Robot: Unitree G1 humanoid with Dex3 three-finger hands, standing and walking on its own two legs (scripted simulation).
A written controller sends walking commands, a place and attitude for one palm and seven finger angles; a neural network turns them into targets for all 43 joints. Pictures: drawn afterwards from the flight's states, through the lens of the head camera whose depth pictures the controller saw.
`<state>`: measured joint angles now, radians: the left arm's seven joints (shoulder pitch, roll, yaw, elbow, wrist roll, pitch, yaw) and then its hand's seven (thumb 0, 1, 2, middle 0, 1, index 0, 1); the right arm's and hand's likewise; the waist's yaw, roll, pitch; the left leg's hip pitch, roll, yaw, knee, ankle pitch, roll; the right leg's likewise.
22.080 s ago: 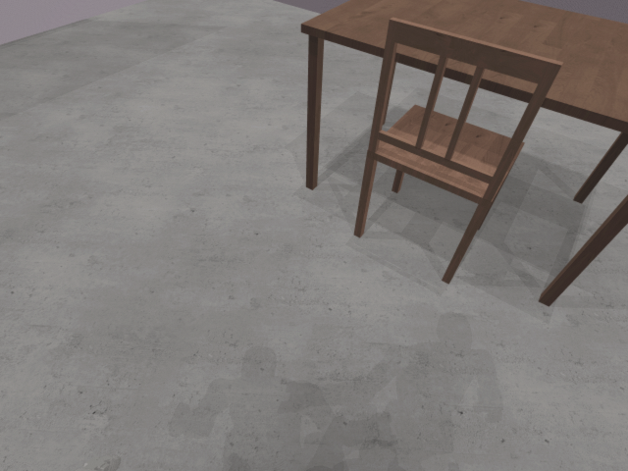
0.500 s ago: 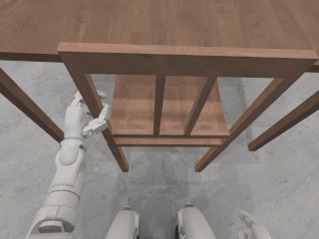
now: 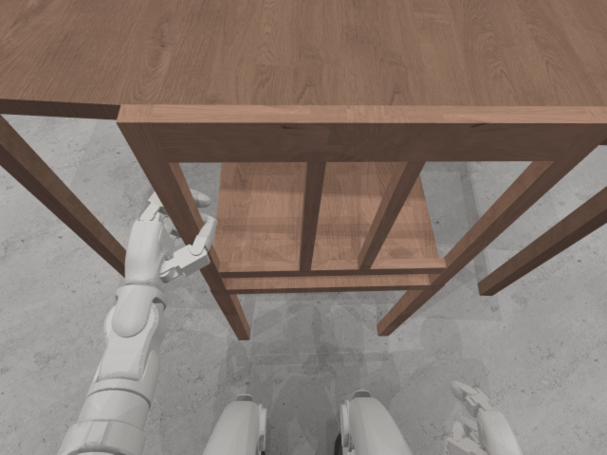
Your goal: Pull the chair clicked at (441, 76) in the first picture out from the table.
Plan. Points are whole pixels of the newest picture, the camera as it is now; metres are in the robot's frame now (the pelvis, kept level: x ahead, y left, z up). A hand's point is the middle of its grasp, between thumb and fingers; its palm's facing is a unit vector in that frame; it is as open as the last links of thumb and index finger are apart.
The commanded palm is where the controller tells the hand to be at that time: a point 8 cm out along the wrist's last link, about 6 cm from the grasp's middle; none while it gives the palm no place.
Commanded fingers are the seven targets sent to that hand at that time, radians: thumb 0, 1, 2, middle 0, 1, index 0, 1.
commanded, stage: step backward, pulling the chair out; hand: left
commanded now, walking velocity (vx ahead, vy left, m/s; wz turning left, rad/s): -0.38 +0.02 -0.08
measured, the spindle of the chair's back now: (309, 224) +0.41 +0.00 +0.02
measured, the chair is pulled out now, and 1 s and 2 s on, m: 0.02 0.09 0.14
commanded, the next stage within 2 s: none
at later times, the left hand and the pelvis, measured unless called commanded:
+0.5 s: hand (201, 254) +0.35 +0.13 +0.04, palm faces -0.08 -0.98 -0.16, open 5.8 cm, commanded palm +0.32 +0.18 +0.04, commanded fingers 0.00 0.90 0.90 -0.50 -1.45 -0.50 -1.45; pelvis +0.00 +0.02 +0.11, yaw -6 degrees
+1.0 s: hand (207, 322) +0.27 +0.11 +0.04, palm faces -0.06 -0.98 -0.17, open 5.7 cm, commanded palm +0.26 +0.17 +0.04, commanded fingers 0.00 0.90 0.90 -0.50 -1.45 -0.50 -1.45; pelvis -0.06 +0.01 +0.11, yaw -5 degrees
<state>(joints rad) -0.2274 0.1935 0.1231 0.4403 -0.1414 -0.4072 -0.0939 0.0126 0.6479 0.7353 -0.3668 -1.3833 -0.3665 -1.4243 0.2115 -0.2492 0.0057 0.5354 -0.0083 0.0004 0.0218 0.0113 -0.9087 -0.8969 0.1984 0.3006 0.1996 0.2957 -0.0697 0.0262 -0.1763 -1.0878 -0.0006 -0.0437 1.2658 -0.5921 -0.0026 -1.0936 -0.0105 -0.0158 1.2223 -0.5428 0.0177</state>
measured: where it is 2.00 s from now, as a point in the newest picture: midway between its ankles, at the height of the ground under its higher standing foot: outside the picture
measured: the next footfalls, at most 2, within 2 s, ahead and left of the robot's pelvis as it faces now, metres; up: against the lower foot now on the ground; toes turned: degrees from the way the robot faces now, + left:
left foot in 1.72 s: -0.02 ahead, +0.15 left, +0.00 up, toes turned -3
right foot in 1.92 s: -0.02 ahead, -0.13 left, +0.00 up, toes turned -7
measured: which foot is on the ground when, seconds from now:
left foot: down 0.00-1.00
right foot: down 0.00-1.00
